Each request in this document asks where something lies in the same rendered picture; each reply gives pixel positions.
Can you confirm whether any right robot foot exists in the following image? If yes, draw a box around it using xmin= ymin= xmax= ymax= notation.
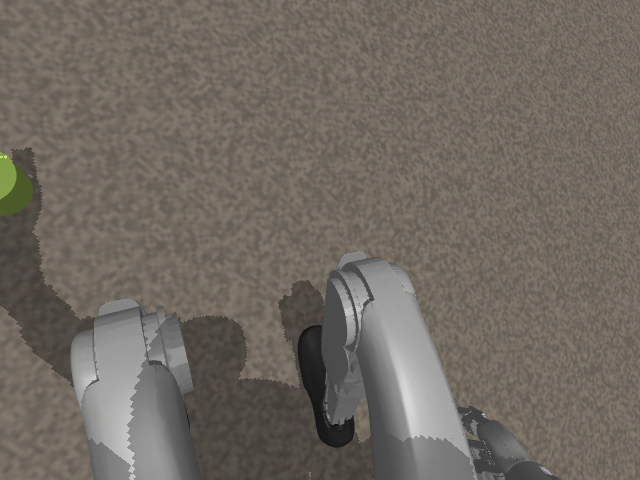
xmin=298 ymin=325 xmax=355 ymax=448

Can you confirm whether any right robot hand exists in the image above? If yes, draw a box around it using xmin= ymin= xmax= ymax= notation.
xmin=457 ymin=406 xmax=533 ymax=480

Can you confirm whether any right robot arm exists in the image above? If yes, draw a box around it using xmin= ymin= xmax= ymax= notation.
xmin=505 ymin=461 xmax=561 ymax=480

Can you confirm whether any tin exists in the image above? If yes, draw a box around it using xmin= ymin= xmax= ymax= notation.
xmin=0 ymin=152 xmax=33 ymax=216

